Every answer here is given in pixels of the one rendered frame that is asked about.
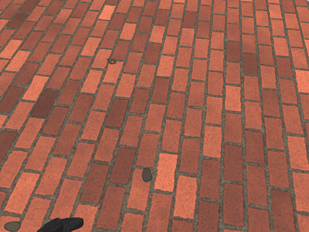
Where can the left robot hand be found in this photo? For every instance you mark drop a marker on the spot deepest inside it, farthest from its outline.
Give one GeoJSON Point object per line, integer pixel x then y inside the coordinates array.
{"type": "Point", "coordinates": [67, 224]}

